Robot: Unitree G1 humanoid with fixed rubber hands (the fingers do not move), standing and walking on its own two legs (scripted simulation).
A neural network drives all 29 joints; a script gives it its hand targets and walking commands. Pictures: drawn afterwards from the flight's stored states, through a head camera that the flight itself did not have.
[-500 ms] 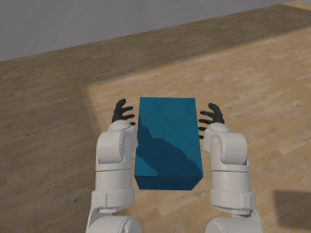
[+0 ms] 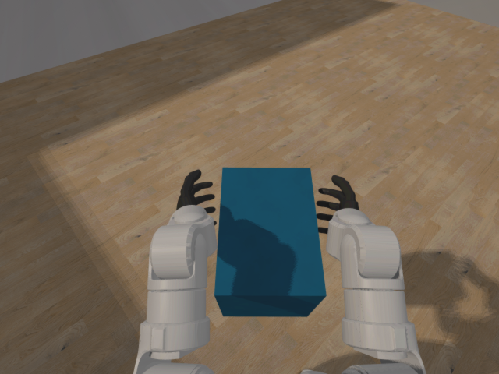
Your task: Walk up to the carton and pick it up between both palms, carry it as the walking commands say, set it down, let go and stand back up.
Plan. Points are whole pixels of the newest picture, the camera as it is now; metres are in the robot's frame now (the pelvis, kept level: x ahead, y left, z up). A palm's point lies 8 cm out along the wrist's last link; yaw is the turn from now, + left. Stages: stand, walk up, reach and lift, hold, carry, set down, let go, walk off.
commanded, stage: carry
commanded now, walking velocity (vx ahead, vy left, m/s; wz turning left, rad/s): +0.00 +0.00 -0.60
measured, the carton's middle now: (265, 243) +0.35 +0.01 +0.01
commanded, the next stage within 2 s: none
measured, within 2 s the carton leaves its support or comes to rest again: neither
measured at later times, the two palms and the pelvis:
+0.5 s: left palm (306, 248) +0.28 -0.04 +0.10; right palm (485, 318) +0.20 -0.25 +0.10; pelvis -0.07 -0.04 -0.01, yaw -17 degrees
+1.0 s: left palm (403, 321) +0.19 -0.15 +0.10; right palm out of the picture +0.05 -0.33 +0.08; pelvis -0.14 -0.04 -0.01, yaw -35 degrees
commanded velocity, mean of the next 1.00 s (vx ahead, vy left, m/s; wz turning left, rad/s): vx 0.00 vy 0.00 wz -0.60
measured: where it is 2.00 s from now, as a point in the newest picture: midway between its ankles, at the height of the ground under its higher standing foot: outside the picture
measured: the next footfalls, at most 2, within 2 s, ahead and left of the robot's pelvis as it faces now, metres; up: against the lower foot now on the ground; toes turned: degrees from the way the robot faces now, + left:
right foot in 0.18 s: +0.01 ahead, -0.15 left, +0.00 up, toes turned -13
left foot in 0.58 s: +0.00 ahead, +0.07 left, +0.00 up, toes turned -11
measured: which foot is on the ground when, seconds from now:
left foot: down 0.00-0.18, up 0.20-0.56, down 0.58-0.94, up 0.96-1.00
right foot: up 0.00-0.16, down 0.18-0.58, up 0.60-0.90, down 0.92-1.00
